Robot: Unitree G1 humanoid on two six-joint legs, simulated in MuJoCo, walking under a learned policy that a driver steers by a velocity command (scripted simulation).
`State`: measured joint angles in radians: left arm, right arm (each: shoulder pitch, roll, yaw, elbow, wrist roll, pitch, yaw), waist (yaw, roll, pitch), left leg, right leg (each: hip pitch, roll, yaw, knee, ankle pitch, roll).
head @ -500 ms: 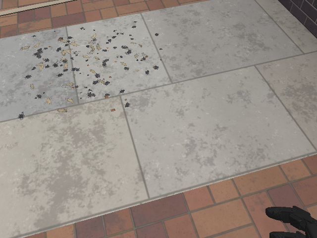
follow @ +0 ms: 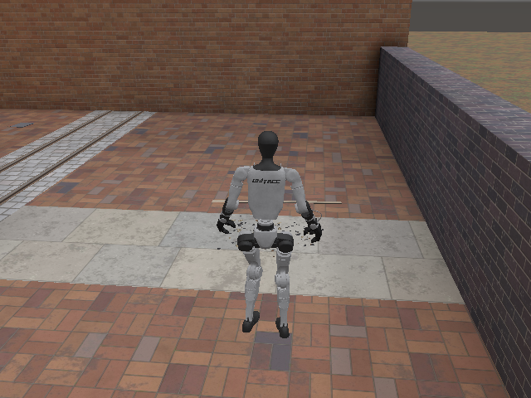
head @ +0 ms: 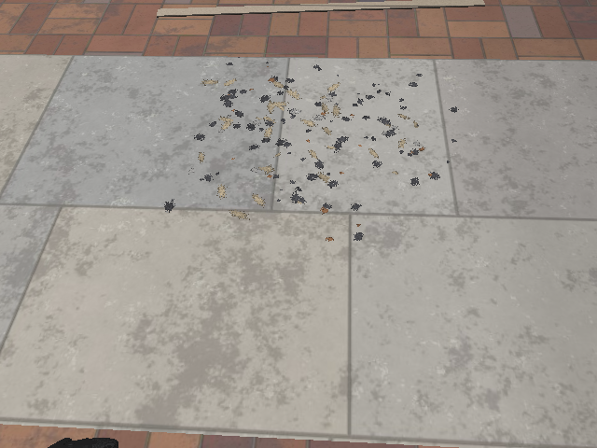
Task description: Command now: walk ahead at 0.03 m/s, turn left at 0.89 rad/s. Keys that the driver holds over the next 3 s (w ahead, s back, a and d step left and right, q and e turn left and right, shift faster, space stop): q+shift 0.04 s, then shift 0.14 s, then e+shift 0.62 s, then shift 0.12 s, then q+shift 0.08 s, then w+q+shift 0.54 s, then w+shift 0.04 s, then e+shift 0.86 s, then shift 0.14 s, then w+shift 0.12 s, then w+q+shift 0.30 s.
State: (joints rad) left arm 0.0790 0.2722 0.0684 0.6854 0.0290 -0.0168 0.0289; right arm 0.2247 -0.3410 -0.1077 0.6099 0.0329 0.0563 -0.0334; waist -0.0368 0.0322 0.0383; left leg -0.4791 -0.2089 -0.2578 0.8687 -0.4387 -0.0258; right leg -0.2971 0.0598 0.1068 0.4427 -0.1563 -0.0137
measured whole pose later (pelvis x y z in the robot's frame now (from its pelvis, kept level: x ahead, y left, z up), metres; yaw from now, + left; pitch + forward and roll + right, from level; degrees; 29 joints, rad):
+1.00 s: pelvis +0.01 -0.03 +0.00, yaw -20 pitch +2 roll +2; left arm 0.16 0.29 0.05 0.59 0.01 0.02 0.03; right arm 0.12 -0.31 -0.09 0.72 0.00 0.02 -0.03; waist -0.01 0.03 0.04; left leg -0.56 0.03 -0.04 1.00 -0.30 -0.08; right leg -0.29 0.06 0.06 0.45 -0.19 -0.07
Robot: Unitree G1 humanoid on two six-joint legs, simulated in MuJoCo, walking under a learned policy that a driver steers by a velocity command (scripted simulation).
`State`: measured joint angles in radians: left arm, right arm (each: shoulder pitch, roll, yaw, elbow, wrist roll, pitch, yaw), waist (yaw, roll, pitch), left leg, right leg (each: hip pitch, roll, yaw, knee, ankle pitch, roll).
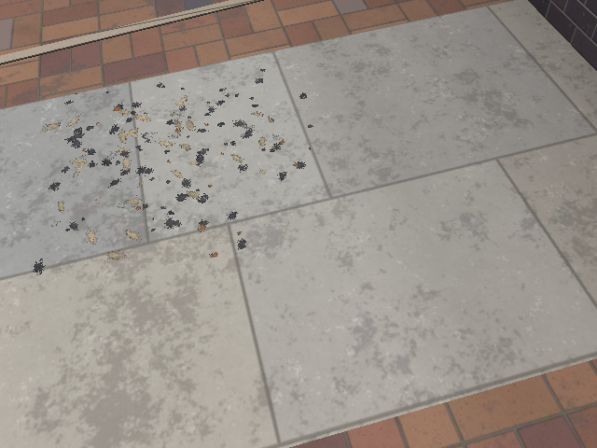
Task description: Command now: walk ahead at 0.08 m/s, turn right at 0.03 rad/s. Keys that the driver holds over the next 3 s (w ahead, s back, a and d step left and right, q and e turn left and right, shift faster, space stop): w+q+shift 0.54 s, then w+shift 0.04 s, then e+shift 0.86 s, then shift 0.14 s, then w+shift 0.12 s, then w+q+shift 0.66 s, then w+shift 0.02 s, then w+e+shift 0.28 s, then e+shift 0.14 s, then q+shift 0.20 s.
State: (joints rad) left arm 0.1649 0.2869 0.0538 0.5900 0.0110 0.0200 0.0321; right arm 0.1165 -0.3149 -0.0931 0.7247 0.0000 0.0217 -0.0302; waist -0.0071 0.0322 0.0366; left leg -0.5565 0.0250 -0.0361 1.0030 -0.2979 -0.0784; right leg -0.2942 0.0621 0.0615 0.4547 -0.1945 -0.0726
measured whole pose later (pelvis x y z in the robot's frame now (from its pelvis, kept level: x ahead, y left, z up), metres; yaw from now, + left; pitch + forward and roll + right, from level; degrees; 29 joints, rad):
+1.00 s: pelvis +0.47 +0.30 -0.03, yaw +18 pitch +0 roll -1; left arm 0.24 0.32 0.06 0.70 0.00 -0.05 -0.02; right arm 0.16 -0.27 0.00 0.63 -0.02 -0.05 -0.02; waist 0.03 -0.01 0.09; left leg -0.47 -0.08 -0.14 1.41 -0.42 -0.04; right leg -0.43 0.21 0.01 0.45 -0.02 -0.16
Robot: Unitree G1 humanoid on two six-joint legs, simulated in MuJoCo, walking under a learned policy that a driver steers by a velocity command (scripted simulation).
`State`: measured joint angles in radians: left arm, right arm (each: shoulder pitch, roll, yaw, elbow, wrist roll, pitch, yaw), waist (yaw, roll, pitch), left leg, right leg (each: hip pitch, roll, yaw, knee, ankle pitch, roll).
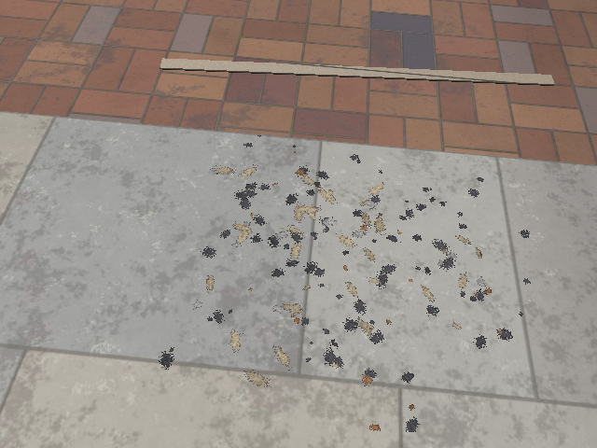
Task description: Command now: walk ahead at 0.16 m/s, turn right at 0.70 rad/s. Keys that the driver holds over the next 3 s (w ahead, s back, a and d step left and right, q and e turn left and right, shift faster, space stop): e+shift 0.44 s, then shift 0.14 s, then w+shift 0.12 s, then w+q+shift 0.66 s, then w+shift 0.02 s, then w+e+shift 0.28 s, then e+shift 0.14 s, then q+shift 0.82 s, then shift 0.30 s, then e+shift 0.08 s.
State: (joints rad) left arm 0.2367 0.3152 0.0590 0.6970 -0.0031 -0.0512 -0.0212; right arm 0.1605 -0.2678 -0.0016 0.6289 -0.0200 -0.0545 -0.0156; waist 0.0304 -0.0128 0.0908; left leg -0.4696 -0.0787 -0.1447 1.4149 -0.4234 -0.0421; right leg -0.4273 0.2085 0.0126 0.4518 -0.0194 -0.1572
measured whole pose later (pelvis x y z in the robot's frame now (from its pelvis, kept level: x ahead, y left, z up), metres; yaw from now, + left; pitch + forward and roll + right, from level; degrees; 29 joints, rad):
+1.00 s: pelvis +0.23 +0.02 +0.02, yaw -27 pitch +2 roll +0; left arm 0.45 0.27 0.04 0.76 0.04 -0.07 0.01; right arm 0.24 -0.31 -0.08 0.72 -0.03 0.02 0.08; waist 0.04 0.05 -0.04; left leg -0.75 0.00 -0.04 1.10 -0.13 0.01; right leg 0.06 -0.01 -0.14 0.26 -0.36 -0.01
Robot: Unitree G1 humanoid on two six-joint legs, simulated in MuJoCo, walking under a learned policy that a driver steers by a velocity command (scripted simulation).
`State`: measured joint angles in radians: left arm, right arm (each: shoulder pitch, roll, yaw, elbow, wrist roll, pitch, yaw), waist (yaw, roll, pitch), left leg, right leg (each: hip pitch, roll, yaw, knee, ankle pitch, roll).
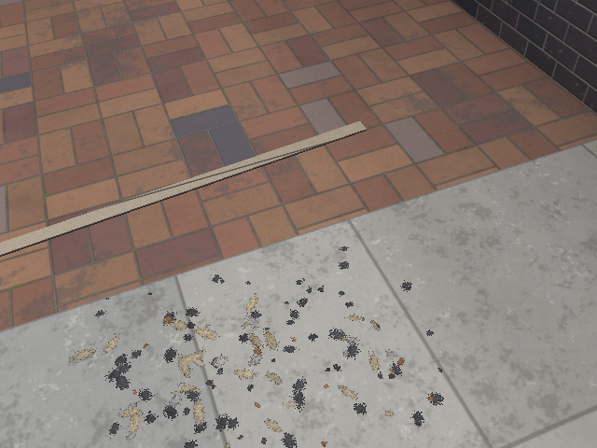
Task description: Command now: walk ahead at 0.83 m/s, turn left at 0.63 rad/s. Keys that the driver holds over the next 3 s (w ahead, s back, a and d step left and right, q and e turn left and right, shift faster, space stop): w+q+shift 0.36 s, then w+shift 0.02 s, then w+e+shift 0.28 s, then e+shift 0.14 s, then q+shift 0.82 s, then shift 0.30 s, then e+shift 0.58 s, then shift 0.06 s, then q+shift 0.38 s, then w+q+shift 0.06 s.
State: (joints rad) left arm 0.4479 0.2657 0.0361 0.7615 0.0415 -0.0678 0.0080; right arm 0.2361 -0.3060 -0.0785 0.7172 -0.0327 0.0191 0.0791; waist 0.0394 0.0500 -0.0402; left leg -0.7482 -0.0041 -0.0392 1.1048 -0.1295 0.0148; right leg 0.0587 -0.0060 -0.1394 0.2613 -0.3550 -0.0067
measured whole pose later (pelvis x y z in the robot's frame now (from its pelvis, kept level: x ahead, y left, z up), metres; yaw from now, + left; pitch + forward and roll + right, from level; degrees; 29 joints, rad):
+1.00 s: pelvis +0.81 +0.21 +0.00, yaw +11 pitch +1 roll -1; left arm 0.32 0.26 0.02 0.81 -0.01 -0.10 0.02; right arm 0.04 -0.27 0.01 0.64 0.00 -0.11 0.02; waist 0.07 0.05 0.08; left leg -0.66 0.04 -0.07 0.61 0.14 -0.01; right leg -0.07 0.17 0.04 0.31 -0.24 -0.13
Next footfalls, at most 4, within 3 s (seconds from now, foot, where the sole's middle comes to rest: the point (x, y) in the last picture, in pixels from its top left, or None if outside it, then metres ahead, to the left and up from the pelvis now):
0.22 left None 0.31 0.11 -0.77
0.70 right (275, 341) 0.80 0.16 -0.77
1.10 left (215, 257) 1.07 0.36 -0.77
1.54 right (270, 228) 1.19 0.20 -0.77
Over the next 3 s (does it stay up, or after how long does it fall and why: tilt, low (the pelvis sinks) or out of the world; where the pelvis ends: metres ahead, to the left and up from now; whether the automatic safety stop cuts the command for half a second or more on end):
stays up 1.08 0.24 0.00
